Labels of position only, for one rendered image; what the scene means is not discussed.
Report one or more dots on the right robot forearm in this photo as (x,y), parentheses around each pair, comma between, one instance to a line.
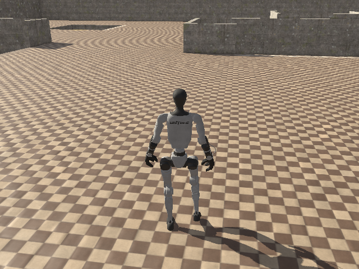
(207,150)

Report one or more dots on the robot right foot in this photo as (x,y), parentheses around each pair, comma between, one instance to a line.
(197,216)

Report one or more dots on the right robot upper arm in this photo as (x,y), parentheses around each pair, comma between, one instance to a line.
(199,127)

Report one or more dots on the left robot forearm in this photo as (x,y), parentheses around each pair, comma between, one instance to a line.
(151,148)

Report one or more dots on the robot right hand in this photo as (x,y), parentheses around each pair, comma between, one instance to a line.
(208,162)

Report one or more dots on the left robot upper arm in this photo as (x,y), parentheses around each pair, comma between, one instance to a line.
(158,127)

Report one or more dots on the robot head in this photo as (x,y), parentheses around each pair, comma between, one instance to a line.
(179,97)

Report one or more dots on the robot left hand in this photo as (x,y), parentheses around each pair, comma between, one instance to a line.
(153,158)

